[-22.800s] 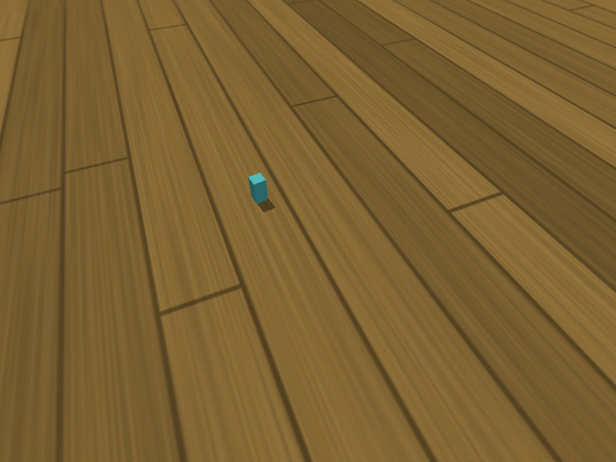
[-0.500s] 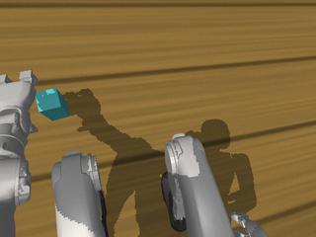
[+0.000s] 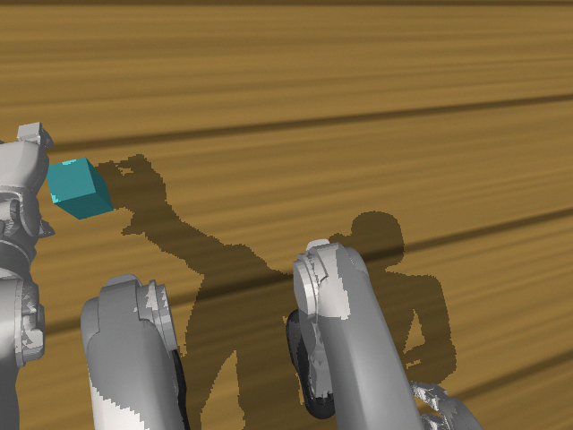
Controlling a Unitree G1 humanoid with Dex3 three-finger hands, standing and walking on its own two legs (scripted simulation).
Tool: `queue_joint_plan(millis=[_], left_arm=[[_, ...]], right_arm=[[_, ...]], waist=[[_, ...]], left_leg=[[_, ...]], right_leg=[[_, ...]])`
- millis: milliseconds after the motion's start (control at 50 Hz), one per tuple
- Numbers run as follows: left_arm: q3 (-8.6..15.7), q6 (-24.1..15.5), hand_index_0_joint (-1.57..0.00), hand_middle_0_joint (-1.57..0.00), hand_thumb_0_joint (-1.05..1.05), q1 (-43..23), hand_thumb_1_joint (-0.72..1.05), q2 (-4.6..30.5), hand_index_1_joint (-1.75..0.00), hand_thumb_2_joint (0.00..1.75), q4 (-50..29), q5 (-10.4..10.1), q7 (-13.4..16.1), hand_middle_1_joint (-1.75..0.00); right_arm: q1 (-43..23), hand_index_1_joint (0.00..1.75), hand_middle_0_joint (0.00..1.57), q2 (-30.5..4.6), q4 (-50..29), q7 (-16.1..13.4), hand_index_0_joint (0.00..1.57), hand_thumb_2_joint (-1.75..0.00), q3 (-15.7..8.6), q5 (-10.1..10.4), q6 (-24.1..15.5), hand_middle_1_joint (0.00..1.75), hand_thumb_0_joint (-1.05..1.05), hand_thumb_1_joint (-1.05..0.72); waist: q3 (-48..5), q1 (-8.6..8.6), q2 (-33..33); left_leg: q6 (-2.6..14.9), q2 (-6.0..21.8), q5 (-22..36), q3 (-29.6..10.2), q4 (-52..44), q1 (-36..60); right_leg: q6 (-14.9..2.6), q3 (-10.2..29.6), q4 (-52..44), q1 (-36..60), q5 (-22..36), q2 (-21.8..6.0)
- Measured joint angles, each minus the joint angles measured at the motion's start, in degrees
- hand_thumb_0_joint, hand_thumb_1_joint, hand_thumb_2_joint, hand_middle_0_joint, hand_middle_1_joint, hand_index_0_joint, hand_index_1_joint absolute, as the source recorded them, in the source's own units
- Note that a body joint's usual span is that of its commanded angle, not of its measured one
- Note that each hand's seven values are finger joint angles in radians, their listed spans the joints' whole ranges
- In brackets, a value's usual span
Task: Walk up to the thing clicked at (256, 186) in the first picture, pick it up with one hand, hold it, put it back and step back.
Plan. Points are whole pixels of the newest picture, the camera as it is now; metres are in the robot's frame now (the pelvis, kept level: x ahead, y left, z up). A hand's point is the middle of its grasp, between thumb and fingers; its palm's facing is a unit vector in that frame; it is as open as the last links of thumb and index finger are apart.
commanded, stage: rise first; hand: left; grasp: from above
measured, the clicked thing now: (82, 190) +0.49 +0.26 -0.27
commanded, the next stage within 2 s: approach in 1.04 s
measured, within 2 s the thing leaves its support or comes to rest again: neither
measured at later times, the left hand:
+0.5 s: hand (24, 191) +0.46 +0.30 -0.15, palm faces -0.42 -0.10 -0.90, open 13.6 cm
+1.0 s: hand (25, 193) +0.45 +0.29 -0.14, palm faces -0.43 -0.10 -0.90, open 13.2 cm
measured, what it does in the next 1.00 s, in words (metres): stands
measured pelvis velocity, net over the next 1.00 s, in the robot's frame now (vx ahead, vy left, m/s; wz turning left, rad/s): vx -0.01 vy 0.00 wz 0.01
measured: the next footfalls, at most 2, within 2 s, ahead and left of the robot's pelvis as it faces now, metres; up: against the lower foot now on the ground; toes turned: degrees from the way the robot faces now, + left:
none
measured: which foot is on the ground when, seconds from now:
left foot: down 0.00-1.00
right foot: down 0.00-1.00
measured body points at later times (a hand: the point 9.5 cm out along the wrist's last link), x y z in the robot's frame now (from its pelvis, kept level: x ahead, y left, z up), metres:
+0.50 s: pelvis +0.00 +0.00 +0.00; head +0.23 +0.06 +0.39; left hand +0.48 +0.30 -0.10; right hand +0.05 -0.27 -0.10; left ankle +0.08 +0.14 -0.30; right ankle +0.10 -0.13 -0.30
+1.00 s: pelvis -0.01 +0.00 +0.01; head +0.22 +0.06 +0.39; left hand +0.47 +0.29 -0.09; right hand +0.05 -0.28 -0.10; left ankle +0.08 +0.14 -0.30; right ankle +0.10 -0.13 -0.30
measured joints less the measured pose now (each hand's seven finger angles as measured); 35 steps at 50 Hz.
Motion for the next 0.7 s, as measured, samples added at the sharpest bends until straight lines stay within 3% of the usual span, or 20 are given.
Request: queue_joint_plan(millis=[320,700], left_arm=[[0.35,0.48,-0.17,-0.18,0.0,0.3,-0.45,0.54,-0.92,0.93,-1.32,-0.58,-0.77,-0.91],[-1.06,-0.01,-0.21,-0.22,0.0,0.93,-0.41,-0.39,-0.89,0.89,-1.99,-0.56,-1.91,-0.88]], right_arm=[[0.45,0.29,0.2,-0.01,0.02,0.33,0.21,-0.9,0.25,0.02,0.09,0.3,0.0,-0.9],[0.6,0.29,0.2,-0.24,-0.15,-0.11,0.21,-0.9,-0.13,0.74,0.42,0.3,0.0,-0.9]], waist=[[-0.05,-0.06,0.29],[-1.04,0.54,0.39]], left_leg=[[-0.11,0.02,-0.1,-0.35,0.39,-0.18],[-0.13,-0.13,0.55,0.11,-1.39,1.1]], right_leg=[[0.37,-0.22,0.21,-0.21,0.11,0.14],[-0.05,-0.08,-1.23,1.01,0.49,-0.23]])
